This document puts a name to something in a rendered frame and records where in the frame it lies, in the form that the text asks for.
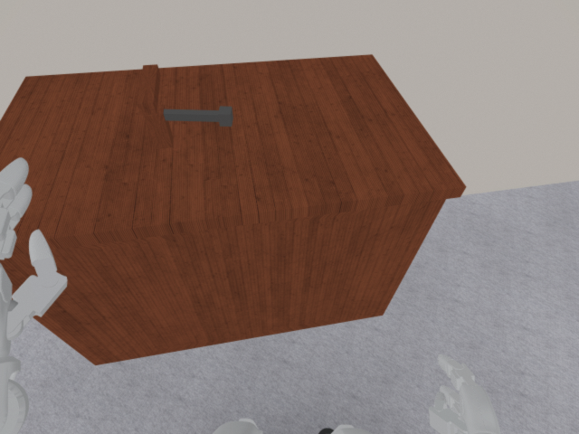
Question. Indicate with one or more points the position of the robot left hand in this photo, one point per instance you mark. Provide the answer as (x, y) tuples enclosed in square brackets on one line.
[(36, 294)]

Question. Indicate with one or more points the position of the tap lever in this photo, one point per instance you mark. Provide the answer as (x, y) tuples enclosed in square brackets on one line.
[(224, 115)]

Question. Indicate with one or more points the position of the robot left shin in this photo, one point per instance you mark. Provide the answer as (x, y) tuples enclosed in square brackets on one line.
[(248, 420)]

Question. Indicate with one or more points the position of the left robot forearm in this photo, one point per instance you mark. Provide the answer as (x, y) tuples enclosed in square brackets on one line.
[(14, 403)]

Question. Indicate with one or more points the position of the robot right hand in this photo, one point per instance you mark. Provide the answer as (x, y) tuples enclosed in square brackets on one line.
[(471, 410)]

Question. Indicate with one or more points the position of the counter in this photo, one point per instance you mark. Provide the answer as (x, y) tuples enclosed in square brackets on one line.
[(174, 235)]

